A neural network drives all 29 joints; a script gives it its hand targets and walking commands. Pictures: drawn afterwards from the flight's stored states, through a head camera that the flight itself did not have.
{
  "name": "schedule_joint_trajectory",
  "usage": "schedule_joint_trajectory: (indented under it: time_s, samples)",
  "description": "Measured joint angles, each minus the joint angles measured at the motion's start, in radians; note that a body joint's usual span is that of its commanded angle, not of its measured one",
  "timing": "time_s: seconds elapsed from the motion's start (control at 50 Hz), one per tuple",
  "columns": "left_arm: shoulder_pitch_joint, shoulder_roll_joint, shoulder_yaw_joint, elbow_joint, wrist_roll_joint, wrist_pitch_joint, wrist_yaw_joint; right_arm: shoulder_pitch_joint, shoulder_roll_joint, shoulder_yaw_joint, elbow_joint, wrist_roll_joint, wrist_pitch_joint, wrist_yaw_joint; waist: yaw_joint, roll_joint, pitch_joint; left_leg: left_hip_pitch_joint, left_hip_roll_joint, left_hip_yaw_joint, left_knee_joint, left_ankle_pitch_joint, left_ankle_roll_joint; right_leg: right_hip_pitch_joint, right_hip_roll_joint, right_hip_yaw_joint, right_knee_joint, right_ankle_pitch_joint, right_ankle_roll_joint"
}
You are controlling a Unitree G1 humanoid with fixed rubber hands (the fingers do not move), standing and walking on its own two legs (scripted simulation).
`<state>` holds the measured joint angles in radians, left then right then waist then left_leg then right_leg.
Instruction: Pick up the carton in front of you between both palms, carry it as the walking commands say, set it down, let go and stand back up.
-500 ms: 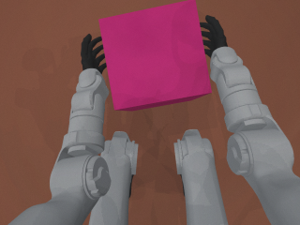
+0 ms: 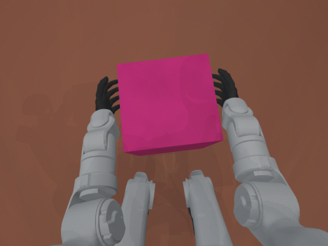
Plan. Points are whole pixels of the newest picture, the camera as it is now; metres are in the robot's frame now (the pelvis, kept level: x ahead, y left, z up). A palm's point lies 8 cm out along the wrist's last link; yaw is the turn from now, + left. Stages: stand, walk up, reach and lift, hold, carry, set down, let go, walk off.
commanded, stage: reach and lift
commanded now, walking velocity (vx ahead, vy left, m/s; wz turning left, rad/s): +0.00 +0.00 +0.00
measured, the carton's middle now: (167, 114) +0.45 -0.01 -0.13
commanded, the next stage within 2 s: hold in 1.98 s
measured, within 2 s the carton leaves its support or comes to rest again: neither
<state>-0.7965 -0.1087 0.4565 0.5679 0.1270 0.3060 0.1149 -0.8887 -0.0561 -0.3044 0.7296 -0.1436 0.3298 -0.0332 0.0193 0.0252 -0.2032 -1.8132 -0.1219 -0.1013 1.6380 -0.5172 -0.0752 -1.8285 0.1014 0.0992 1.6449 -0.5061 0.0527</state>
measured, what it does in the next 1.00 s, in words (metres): rises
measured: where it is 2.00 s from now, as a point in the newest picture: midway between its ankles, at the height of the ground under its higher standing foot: (168, 223)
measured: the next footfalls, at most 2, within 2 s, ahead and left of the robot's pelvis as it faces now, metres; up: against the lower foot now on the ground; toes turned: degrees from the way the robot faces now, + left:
none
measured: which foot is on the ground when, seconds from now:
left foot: down 0.00-1.00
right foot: down 0.00-1.00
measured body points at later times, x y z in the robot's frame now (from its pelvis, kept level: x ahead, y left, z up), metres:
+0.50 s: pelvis +0.05 +0.00 +0.14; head +0.16 -0.01 +0.58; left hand +0.42 +0.15 +0.11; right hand +0.42 -0.16 +0.10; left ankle +0.09 +0.13 -0.50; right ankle +0.10 -0.13 -0.50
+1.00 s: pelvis +0.09 +0.01 +0.24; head +0.06 +0.01 +0.69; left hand +0.39 +0.15 +0.25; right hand +0.38 -0.15 +0.24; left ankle +0.09 +0.13 -0.50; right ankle +0.10 -0.13 -0.50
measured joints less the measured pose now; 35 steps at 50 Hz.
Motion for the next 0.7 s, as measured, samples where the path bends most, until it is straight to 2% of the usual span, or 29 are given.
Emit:
schedule_joint_trajectory:
  time_s: [0.14,0.4,0.7]
  samples:
    - [0.094,-0.009,-0.028,0.011,-0.007,-0.006,-0.002,0.104,0.028,0.008,-0.009,0.005,-0.004,-0.007,0.002,-0.005,-0.020,0.183,0.007,-0.005,-0.119,-0.001,0.010,0.183,0.000,0.009,-0.119,-0.001,-0.006]
    - [0.257,-0.031,-0.054,0.037,0.030,-0.033,-0.029,0.296,0.095,0.000,-0.029,-0.024,-0.030,-0.012,-0.004,-0.008,-0.031,0.567,0.021,-0.026,-0.404,0.041,0.028,0.569,-0.010,0.019,-0.405,0.040,-0.020]
    - [0.455,-0.052,-0.128,-0.029,0.055,0.001,-0.048,0.531,0.150,0.033,-0.137,-0.032,-0.004,-0.014,-0.007,-0.016,0.016,1.058,0.045,-0.042,-0.791,0.143,0.050,1.064,-0.030,0.037,-0.798,0.141,-0.030]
